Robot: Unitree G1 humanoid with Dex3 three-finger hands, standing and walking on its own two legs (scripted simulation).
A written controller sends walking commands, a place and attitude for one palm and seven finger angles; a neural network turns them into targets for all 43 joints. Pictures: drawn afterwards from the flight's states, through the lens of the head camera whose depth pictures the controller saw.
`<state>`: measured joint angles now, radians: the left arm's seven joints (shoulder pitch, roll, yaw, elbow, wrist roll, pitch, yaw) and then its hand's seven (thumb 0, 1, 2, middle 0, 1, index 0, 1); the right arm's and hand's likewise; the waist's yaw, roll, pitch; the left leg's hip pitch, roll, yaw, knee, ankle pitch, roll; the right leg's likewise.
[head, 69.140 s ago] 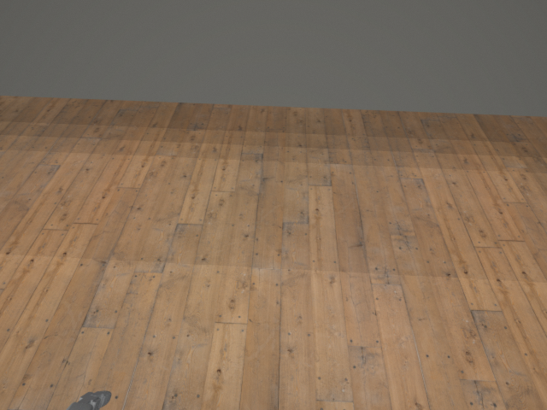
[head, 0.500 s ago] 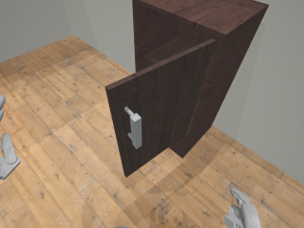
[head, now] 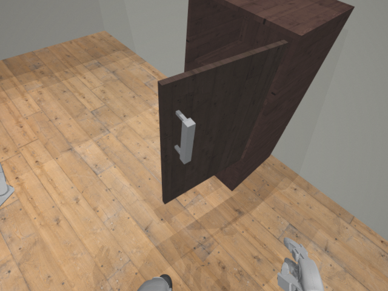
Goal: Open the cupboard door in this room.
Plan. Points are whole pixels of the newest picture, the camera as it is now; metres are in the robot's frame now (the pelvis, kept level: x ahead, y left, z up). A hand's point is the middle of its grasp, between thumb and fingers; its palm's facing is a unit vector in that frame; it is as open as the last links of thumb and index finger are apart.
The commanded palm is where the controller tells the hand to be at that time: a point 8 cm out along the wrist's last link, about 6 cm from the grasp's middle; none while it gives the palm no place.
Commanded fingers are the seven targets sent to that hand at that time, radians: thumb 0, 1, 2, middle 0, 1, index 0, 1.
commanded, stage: step back with the hand held close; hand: left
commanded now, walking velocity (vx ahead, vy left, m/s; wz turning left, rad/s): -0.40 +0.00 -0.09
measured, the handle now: (182, 137) +0.49 +0.07 -0.01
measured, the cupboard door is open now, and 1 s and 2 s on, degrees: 81 81 81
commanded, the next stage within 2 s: stop stepping back and stand still in 0.04 s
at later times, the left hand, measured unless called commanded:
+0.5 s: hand (24, 280) +0.11 +0.20 +0.18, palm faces +0.26 -0.80 -0.54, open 7.4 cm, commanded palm +0.07 +0.25 +0.19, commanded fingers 0.00 0.90 0.90 -0.20 -0.30 -0.20 -0.30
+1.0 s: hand out of the picture +0.09 +0.24 +0.17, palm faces +0.34 -0.81 -0.47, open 7.4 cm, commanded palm +0.04 +0.28 +0.19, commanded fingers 0.00 0.90 0.90 -0.20 -0.30 -0.20 -0.30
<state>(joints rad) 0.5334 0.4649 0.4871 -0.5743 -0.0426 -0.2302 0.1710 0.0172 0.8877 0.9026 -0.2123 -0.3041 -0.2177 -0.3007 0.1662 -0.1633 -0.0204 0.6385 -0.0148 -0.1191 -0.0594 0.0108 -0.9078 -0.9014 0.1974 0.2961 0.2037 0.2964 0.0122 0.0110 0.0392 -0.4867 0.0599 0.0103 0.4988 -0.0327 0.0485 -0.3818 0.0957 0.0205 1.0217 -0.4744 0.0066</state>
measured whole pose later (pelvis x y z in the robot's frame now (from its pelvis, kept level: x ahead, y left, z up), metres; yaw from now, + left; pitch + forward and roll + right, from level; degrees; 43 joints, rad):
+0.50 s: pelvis -0.11 -0.03 +0.01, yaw -7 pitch +0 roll +1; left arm 0.68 0.48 0.45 -0.57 -0.05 -0.18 0.14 0.02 0.89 0.90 -0.21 -0.30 -0.22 -0.30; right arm 0.28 -0.22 -0.01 0.66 -0.02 -0.09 -0.07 0.01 -0.91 -0.90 0.20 0.30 0.20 0.30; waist -0.02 -0.04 -0.02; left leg -0.50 -0.01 0.01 0.76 -0.29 -0.03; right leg -0.21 0.05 -0.01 0.48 -0.27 -0.08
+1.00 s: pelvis -0.13 +0.00 +0.01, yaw -6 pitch -1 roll -1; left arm 0.55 0.39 0.40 -0.44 -0.03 -0.20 0.14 0.02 0.89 0.90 -0.21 -0.30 -0.22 -0.30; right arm 0.21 -0.19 0.02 0.64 0.00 -0.14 -0.07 0.01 -0.91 -0.90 0.20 0.30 0.20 0.30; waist 0.01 0.02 0.01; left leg -0.24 0.04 0.03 0.45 -0.19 -0.01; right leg -0.21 0.04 -0.03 0.43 -0.20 -0.03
